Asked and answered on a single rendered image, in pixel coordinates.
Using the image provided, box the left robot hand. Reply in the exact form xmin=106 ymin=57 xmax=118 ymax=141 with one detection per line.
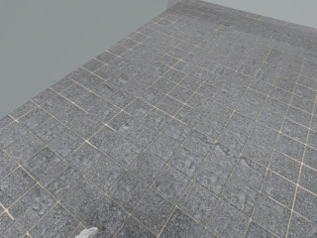
xmin=74 ymin=227 xmax=98 ymax=238

